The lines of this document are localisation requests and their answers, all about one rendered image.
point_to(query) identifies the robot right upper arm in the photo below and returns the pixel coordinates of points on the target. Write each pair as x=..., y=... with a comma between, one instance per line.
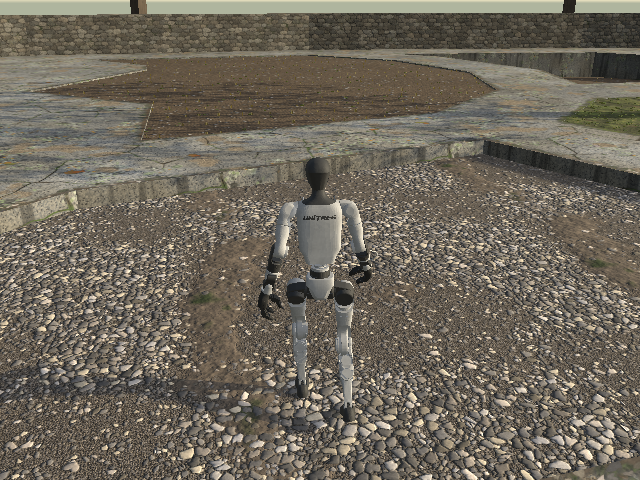
x=350, y=210

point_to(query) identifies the robot right hand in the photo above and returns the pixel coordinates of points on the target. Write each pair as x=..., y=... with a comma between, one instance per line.
x=365, y=278

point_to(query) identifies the robot left foot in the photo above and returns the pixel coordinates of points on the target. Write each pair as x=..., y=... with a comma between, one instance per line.
x=302, y=390

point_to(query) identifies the robot foot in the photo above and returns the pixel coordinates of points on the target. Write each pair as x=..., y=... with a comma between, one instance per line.
x=302, y=390
x=348, y=413

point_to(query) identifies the robot right forearm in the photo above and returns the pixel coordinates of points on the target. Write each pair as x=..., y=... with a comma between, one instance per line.
x=364, y=258

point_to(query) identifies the robot left hand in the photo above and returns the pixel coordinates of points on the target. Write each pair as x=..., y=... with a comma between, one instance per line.
x=263, y=304

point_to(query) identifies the robot left upper arm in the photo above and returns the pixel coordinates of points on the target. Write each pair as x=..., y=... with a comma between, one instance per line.
x=287, y=212

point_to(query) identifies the robot right foot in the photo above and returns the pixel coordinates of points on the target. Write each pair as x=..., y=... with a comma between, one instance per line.
x=348, y=413

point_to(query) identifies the robot left forearm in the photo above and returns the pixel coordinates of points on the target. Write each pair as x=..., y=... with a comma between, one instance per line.
x=272, y=272

